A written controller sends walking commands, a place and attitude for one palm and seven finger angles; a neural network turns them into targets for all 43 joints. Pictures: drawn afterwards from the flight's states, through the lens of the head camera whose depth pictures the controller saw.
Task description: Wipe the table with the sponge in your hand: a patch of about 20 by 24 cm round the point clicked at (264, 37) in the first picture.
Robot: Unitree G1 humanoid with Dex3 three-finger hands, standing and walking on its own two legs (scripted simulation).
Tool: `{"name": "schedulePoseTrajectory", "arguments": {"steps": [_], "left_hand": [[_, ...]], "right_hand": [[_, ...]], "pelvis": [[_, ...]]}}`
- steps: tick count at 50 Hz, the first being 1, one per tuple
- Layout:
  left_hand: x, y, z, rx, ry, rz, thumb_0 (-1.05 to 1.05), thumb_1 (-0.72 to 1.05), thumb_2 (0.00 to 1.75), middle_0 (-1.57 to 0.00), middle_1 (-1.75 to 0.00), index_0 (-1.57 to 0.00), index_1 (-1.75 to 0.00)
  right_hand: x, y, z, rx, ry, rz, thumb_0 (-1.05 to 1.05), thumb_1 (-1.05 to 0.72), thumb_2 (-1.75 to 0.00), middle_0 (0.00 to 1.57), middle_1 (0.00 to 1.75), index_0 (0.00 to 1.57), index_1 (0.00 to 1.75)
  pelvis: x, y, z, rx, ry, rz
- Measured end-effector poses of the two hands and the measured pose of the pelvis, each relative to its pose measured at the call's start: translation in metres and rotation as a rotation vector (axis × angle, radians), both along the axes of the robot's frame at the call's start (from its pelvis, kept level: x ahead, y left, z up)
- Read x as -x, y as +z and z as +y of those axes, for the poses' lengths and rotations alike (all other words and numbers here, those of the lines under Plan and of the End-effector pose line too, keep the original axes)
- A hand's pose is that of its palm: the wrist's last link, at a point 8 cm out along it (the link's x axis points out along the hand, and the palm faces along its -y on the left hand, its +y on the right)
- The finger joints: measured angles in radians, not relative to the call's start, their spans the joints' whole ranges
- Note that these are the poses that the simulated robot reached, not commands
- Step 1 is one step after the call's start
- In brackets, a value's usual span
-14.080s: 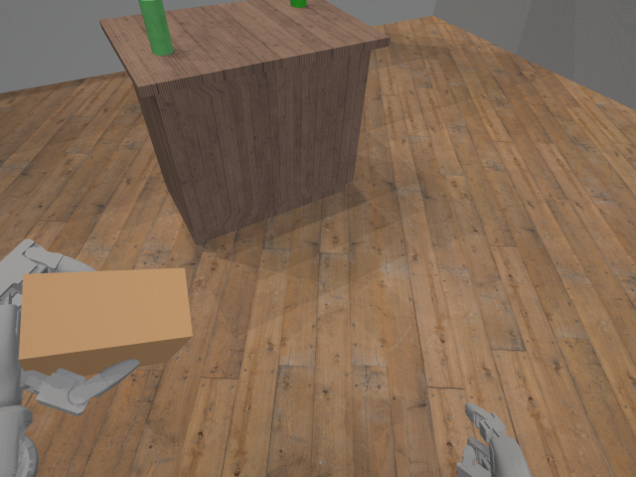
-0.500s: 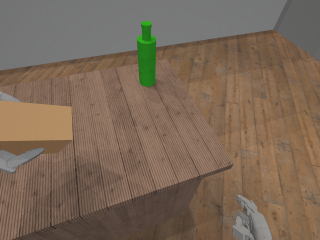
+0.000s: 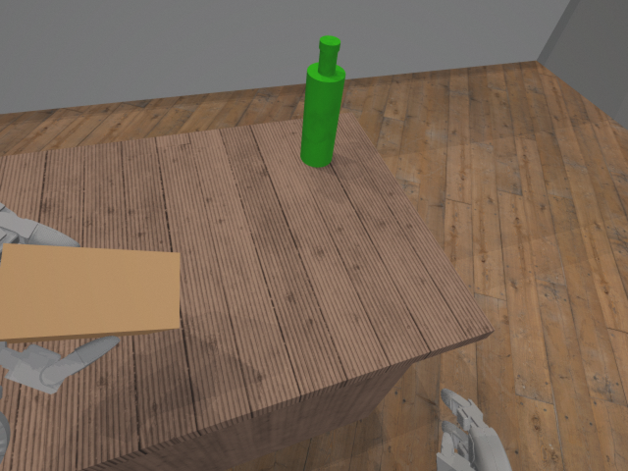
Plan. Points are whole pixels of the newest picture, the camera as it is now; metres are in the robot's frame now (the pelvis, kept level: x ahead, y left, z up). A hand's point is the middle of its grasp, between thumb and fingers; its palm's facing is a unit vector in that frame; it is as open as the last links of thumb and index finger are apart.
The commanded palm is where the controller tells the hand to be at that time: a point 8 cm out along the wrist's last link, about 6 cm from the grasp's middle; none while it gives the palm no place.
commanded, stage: come to a stop and stand still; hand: left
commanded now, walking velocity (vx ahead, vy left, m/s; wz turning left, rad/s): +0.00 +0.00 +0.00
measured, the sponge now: (115, 298) +0.23 +0.23 +0.14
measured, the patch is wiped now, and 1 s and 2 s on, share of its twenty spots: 0.00 0.00 0.00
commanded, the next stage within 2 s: look again from close up in 0.18 s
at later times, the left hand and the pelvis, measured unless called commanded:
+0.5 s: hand (102, 295) +0.23 +0.23 +0.15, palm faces +0.37 -0.84 -0.40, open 10.9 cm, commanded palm +0.17 +0.26 +0.18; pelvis +0.01 -0.02 +0.00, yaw +0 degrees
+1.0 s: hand (142, 298) +0.23 +0.20 +0.15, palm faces +0.36 -0.85 -0.38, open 10.9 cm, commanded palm +0.17 +0.23 +0.18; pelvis +0.01 -0.05 +0.00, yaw +0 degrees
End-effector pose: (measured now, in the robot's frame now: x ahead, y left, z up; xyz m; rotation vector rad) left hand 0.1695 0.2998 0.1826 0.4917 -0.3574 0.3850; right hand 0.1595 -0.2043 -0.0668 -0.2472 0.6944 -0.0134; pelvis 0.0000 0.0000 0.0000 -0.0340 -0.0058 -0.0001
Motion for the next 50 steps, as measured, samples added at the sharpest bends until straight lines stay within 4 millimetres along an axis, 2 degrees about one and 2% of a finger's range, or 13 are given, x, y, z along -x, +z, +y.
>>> {"name": "schedulePoseTrajectory", "arguments": {"steps": [4,7,10,13,18,21,25,29,35,41,45,50], "left_hand": [[-0.009,-0.026,-0.007,0.093,-0.002,0.079,-0.01,-0.57,1.02,-0.64,-1.37,-0.66,-1.34],[-0.018,-0.035,-0.011,0.115,-0.016,0.106,-0.01,-0.57,1.02,-0.64,-1.37,-0.67,-1.34],[-0.023,-0.028,-0.016,0.095,-0.042,0.083,-0.01,-0.57,1.02,-0.64,-1.37,-0.67,-1.34],[-0.023,-0.012,-0.021,0.048,-0.067,0.033,-0.01,-0.57,1.02,-0.64,-1.37,-0.67,-1.34],[-0.019,0.005,-0.027,-0.008,-0.074,0.004,-0.01,-0.57,1.02,-0.64,-1.37,-0.67,-1.34],[-0.018,0.000,-0.027,0.001,-0.052,0.052,-0.01,-0.57,1.02,-0.64,-1.37,-0.67,-1.34],[-0.019,-0.017,-0.027,0.049,-0.013,0.132,-0.01,-0.57,1.02,-0.64,-1.37,-0.67,-1.34],[-0.021,-0.026,-0.034,0.090,-0.009,0.161,-0.01,-0.57,1.02,-0.64,-1.36,-0.67,-1.34],[-0.024,-0.016,-0.046,0.073,-0.053,0.114,-0.01,-0.57,1.02,-0.64,-1.36,-0.67,-1.34],[-0.024,-0.003,-0.046,0.025,-0.058,0.082,-0.01,-0.57,1.02,-0.64,-1.36,-0.67,-1.34],[-0.022,-0.007,-0.048,0.036,-0.039,0.103,-0.01,-0.57,1.02,-0.64,-1.36,-0.67,-1.34],[-0.021,-0.016,-0.061,0.072,-0.034,0.134,-0.01,-0.57,1.02,-0.64,-1.36,-0.67,-1.34]], "right_hand": [[-0.017,0.004,0.006,-0.005,0.020,-0.026,0.02,-0.90,-0.90,0.21,0.30,0.20,0.30],[-0.027,0.010,0.006,0.001,0.023,-0.050,0.02,-0.90,-0.90,0.21,0.30,0.20,0.30],[-0.033,0.017,0.002,0.012,0.020,-0.073,0.02,-0.90,-0.90,0.21,0.30,0.20,0.30],[-0.036,0.021,-0.006,0.023,0.010,-0.084,0.02,-0.90,-0.90,0.21,0.30,0.20,0.30],[-0.032,0.018,-0.022,0.031,-0.020,-0.063,0.02,-0.90,-0.90,0.20,0.30,0.20,0.30],[-0.026,0.012,-0.031,0.029,-0.045,-0.035,0.02,-0.90,-0.90,0.20,0.30,0.20,0.30],[-0.017,0.005,-0.042,0.031,-0.075,0.002,0.02,-0.90,-0.90,0.20,0.30,0.20,0.30],[-0.010,0.002,-0.048,0.039,-0.090,0.023,0.02,-0.90,-0.90,0.20,0.30,0.20,0.30],[-0.007,0.004,-0.052,0.041,-0.101,0.017,0.02,-0.90,-0.90,0.20,0.30,0.20,0.30],[-0.010,0.007,-0.052,0.018,-0.105,0.000,0.02,-0.90,-0.90,0.20,0.30,0.20,0.30],[-0.012,0.006,-0.053,0.000,-0.095,-0.004,0.02,-0.90,-0.90,0.20,0.30,0.20,0.30],[-0.015,0.003,-0.060,-0.009,-0.076,0.005,0.02,-0.90,-0.90,0.20,0.30,0.20,0.30]], "pelvis": [[-0.003,0.001,0.000,-0.005,0.001,-0.006],[-0.004,0.001,-0.003,-0.006,0.005,-0.013],[-0.004,0.001,-0.007,-0.004,0.009,-0.014],[-0.004,0.001,-0.010,-0.002,0.010,-0.011],[-0.009,0.002,-0.014,-0.002,0.007,-0.001],[-0.011,0.003,-0.016,-0.003,0.004,0.002],[-0.013,0.004,-0.020,-0.006,0.002,0.000],[-0.012,0.003,-0.023,-0.007,0.004,-0.006],[-0.009,0.003,-0.027,-0.006,0.004,-0.010],[-0.008,0.004,-0.033,-0.011,-0.002,-0.006],[-0.008,0.003,-0.039,-0.014,-0.004,-0.001],[-0.008,0.003,-0.050,-0.011,0.000,0.001]]}}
